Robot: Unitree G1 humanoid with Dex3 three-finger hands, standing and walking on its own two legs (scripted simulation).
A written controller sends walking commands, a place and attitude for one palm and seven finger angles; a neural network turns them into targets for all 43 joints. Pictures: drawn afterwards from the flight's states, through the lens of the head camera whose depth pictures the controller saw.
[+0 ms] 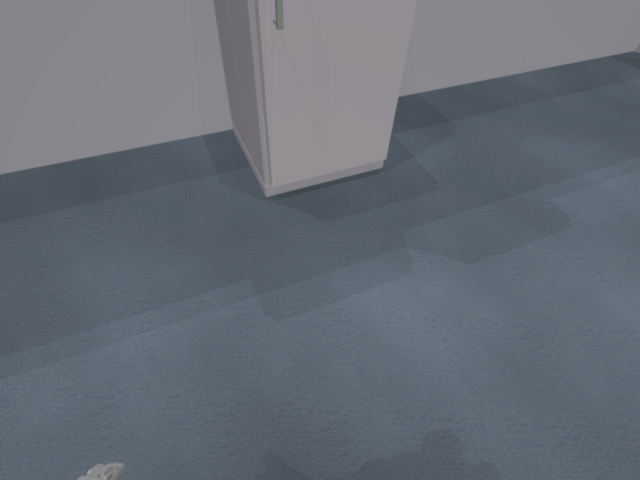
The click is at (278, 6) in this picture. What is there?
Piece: fridge door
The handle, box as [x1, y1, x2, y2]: [273, 0, 283, 29]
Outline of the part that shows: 275,0 276,18 273,19 273,22 276,25 277,29 283,29 282,0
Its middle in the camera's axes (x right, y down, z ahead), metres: -0.13 -0.80 +1.11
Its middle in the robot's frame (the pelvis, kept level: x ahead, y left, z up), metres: +1.38 +0.22 +0.18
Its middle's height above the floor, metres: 0.95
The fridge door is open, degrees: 0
